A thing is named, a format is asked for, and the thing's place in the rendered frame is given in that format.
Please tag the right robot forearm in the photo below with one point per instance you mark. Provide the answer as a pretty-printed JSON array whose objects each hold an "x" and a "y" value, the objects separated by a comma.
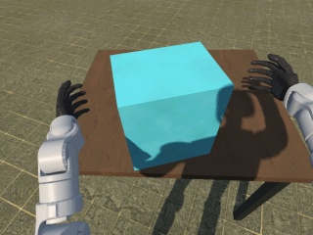
[{"x": 299, "y": 103}]

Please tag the carton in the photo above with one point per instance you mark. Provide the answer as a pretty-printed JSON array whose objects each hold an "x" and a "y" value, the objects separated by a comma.
[{"x": 171, "y": 101}]

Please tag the left robot forearm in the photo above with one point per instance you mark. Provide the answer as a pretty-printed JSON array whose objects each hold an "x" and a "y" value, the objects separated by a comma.
[{"x": 58, "y": 171}]

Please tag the robot left hand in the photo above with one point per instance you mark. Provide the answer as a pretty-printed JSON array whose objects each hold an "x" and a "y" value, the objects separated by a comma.
[{"x": 64, "y": 106}]

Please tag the table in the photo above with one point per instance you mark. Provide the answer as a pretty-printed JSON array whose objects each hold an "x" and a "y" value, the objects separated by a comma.
[{"x": 256, "y": 139}]

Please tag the robot right hand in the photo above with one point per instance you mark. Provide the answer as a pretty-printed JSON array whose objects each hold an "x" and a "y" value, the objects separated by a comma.
[{"x": 282, "y": 76}]

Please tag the robot left upper arm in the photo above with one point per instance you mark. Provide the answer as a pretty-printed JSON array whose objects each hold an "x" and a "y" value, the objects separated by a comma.
[{"x": 70, "y": 228}]

